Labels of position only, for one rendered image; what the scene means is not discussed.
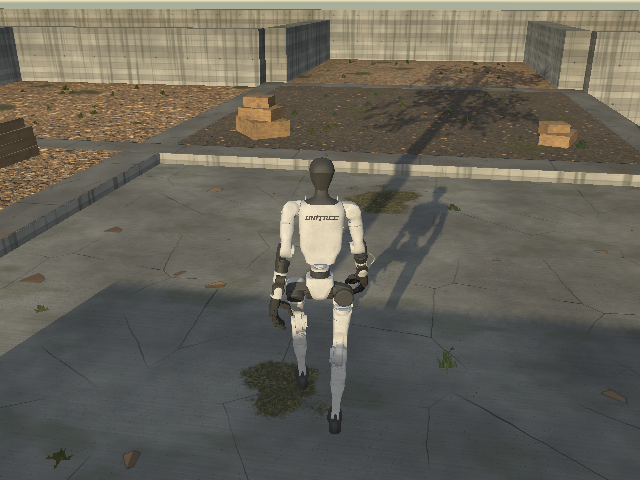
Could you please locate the robot left thigh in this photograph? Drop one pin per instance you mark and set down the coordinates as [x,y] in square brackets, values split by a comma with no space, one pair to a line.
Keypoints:
[296,292]

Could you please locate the left robot upper arm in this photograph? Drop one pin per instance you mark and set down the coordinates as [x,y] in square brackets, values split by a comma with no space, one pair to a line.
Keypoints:
[287,225]

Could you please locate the robot torso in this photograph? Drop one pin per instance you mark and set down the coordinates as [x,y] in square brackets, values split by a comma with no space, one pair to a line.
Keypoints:
[321,233]

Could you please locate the right robot hand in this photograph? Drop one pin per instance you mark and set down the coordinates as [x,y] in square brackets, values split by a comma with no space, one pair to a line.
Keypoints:
[354,278]

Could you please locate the robot right forearm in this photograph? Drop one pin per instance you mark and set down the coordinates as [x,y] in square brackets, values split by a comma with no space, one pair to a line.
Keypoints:
[361,262]

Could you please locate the robot left forearm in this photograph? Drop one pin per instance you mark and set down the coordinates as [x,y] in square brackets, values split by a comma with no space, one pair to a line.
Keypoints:
[280,275]

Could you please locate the left robot hand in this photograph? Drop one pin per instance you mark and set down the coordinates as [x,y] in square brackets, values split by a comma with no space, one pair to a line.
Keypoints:
[273,312]

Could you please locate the right robot upper arm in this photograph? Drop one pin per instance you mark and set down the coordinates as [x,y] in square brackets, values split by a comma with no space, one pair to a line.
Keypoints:
[352,212]

